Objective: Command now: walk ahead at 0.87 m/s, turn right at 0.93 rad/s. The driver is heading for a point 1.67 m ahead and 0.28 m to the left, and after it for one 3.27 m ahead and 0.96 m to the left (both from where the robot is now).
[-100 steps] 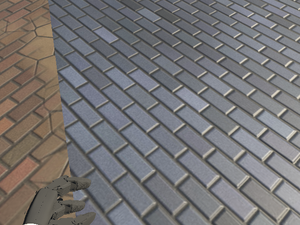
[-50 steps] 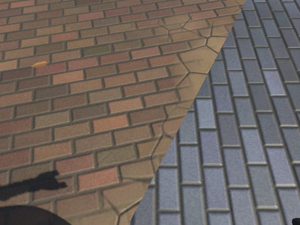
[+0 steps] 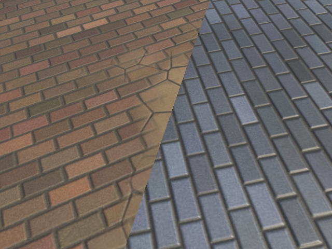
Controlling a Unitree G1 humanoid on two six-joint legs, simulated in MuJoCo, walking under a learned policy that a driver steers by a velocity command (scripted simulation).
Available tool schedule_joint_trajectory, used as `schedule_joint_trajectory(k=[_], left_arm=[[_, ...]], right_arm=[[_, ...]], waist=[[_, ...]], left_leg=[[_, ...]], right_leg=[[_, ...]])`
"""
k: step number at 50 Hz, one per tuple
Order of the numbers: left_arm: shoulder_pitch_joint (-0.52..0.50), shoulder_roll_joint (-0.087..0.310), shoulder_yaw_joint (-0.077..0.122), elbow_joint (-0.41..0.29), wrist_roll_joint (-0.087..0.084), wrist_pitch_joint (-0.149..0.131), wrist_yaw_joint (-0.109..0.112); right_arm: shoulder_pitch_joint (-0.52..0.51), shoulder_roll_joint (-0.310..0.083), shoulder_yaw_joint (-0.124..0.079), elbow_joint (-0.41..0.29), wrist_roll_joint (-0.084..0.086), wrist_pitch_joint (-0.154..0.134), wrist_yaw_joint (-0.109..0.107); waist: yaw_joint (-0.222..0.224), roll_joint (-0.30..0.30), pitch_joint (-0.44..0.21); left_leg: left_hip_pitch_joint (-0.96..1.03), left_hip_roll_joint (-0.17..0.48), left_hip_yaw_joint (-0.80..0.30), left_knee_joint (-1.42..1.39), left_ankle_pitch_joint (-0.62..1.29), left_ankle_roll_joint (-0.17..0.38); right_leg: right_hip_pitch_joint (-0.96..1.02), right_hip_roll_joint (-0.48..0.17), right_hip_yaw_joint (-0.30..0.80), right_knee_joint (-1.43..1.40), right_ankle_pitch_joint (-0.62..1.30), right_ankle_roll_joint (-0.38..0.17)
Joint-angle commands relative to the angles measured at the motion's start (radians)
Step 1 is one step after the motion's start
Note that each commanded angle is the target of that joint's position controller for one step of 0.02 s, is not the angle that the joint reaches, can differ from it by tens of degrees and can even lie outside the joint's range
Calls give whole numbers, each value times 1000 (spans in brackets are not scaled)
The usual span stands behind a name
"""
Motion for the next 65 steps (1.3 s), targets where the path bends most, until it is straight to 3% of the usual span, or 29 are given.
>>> schedule_joint_trajectory(k=[1,8,11,13,14,15,17,19,22,26,29,31,32,33,34,35,37,41,46,49,51,53,54,55,56,57,59,61,65], left_arm=[[15,192,55,-48,-4,-41,8],[70,198,62,14,-16,-63,23],[28,233,62,44,-11,-73,27],[-31,207,54,56,23,-80,26],[4,61,20,15,1,-92,19],[63,37,0,1,-7,-101,-3],[-108,110,-1,-3,36,-90,-5],[-218,100,-10,-55,66,-81,-11],[-267,59,-39,-119,77,-63,-17],[-405,40,-71,-179,34,-73,-48],[-384,86,-50,-163,23,-71,-30],[-220,137,-17,-109,35,-77,-1],[-53,178,6,-79,47,-84,19],[160,260,35,-60,68,-87,43],[92,318,49,-68,63,-70,44],[-30,217,37,-82,55,-66,44],[-96,100,13,-67,47,-76,30],[-30,33,-1,26,9,-108,21],[-56,71,7,65,16,-122,27],[34,141,19,92,20,-112,42],[21,222,40,76,23,-86,60],[-50,246,47,45,38,-54,60],[-69,161,34,35,44,-56,38],[14,122,12,-94,22,-75,32],[-94,173,10,-121,14,-96,37],[-133,167,-1,-128,16,-110,37],[-146,146,-11,-114,47,-91,44],[-111,142,-11,-100,64,-41,41],[-344,57,-39,-198,44,-32,10]], right_arm=[[-140,-113,-23,-96,13,4,2],[-333,-72,5,-177,44,-11,4],[-74,-130,-21,-103,40,-24,-19],[358,-193,-62,13,44,-25,-63],[476,-286,-88,38,9,-32,-74],[385,-287,-90,51,21,-32,-52],[211,-136,-70,37,51,-40,-27],[234,-69,-45,89,46,-45,-23],[268,-93,-47,131,53,-62,-32],[200,-159,-76,96,58,-67,-32],[254,-189,-89,104,73,-69,-16],[286,-207,-95,123,72,-63,-13],[269,-199,-95,121,76,-69,-10],[243,-77,-66,90,67,-80,-20],[317,-11,-43,23,113,-71,-20],[241,-59,-46,46,83,-47,-28],[146,-64,-51,51,60,-24,-7],[44,-10,-38,0,39,29,28],[-166,-26,-7,-107,41,29,64],[-198,-41,1,-108,43,27,73],[-64,-103,-19,-66,43,23,64],[350,-178,-65,70,53,16,27],[325,-242,-100,77,92,33,-9],[236,-373,-119,14,48,49,-14],[284,-334,-121,-15,46,54,-31],[246,-289,-112,16,55,42,-42],[178,-229,-90,38,54,3,-49],[154,-181,-68,40,62,-28,-41],[156,-179,-73,53,76,-54,-29]], waist=[[0,-73,119],[55,-132,114],[-64,-126,-46],[-280,-120,-218],[-256,157,-321],[-155,327,-318],[-116,5,-75],[-75,-39,23],[-17,21,98],[-22,23,108],[-33,-4,66],[42,-66,-52],[131,-83,-156],[192,-248,-291],[86,-452,-354],[53,-263,-162],[26,-112,-10],[-24,-148,60],[-56,-98,138],[-65,-90,118],[-163,-122,16],[-337,-119,-180],[-281,99,-163],[-149,221,-320],[-233,3,-356],[-172,-85,-161],[-55,-161,21],[9,-164,65],[-34,-63,123]], left_leg=[[-219,-6,12,-109,98,-23],[-29,-81,25,-466,259,13],[347,-162,76,-519,167,84],[792,-83,36,-482,-9,133],[979,167,-449,-600,-485,243],[956,263,-984,-863,-532,324],[681,203,-752,-847,-413,355],[484,109,-579,-866,-226,319],[356,82,-511,-924,-136,345],[71,-1,-342,-1027,-8,292],[178,34,-356,-961,167,257],[262,-31,-287,-634,454,210],[152,-83,-240,-354,432,181],[-1,-142,-172,12,-73,172],[-188,-169,-99,244,-209,164],[-273,-83,-81,310,-99,170],[-230,-14,-67,227,4,158],[-242,23,-40,173,46,144],[-156,-10,86,-161,253,178],[55,-122,232,-322,244,231],[247,-183,223,-385,185,261],[752,-196,88,-416,94,326],[911,-83,-100,-473,-1,354],[1182,177,-700,-617,2,567],[1166,221,-847,-784,-98,583],[962,195,-781,-850,-78,529],[598,87,-588,-854,120,461],[384,23,-487,-893,150,445],[167,-100,-367,-940,174,385]], right_leg=[[40,-209,363,-333,-10,-161],[68,-213,373,-284,509,-125],[123,-208,291,-72,1055,-60],[-69,-147,207,448,999,-31],[-339,1,140,891,360,14],[-519,95,173,984,-66,16],[-565,-51,128,971,69,2],[-527,-111,94,839,52,31],[-561,-174,76,666,-19,93],[-188,-145,-26,261,236,137],[-61,-118,-43,163,300,139],[133,-68,-68,92,196,122],[351,-148,-8,115,121,101],[537,-437,314,44,-294,74],[523,-608,843,-232,-549,7],[380,-559,766,-245,-574,-10],[184,-460,402,-212,-162,13],[123,-371,58,-239,302,71],[62,-312,-222,-334,532,89],[116,-302,-311,-236,1123,123],[163,-337,-302,4,1363,133],[-50,-339,-271,568,1207,110],[-320,-133,-269,973,146,127],[-711,-49,-109,1302,-181,172],[-805,-82,42,1280,-79,165],[-792,-149,65,1126,-11,151],[-628,-210,57,933,-32,159],[-513,-239,47,772,-79,184],[-366,-220,-17,388,284,201]])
